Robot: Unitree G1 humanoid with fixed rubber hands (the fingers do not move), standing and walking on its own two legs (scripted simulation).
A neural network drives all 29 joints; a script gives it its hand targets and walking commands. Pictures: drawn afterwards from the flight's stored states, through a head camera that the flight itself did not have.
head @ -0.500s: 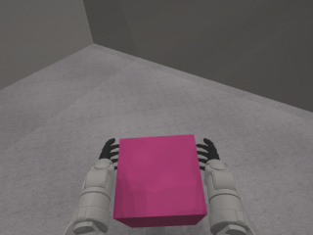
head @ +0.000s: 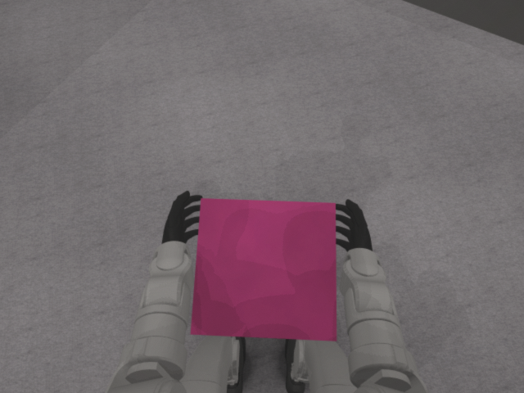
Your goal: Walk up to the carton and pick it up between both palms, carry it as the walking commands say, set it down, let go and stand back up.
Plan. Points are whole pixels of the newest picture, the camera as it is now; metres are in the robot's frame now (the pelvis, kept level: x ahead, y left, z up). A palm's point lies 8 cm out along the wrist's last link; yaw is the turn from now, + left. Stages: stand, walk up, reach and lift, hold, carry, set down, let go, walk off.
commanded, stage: set down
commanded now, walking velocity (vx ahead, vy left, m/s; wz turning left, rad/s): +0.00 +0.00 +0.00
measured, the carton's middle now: (265, 264) +0.32 +0.01 -0.17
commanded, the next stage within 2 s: none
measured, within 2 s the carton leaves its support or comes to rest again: neither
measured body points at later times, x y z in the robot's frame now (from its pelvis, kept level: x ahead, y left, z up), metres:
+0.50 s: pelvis -0.03 +0.00 -0.08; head +0.18 -0.02 +0.32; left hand +0.38 +0.16 -0.15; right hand +0.38 -0.14 -0.17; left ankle +0.06 +0.12 -0.69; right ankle +0.07 -0.08 -0.69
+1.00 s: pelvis -0.04 +0.00 -0.15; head +0.20 -0.01 +0.23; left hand +0.39 +0.16 -0.24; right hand +0.40 -0.14 -0.25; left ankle +0.06 +0.12 -0.69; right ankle +0.07 -0.09 -0.69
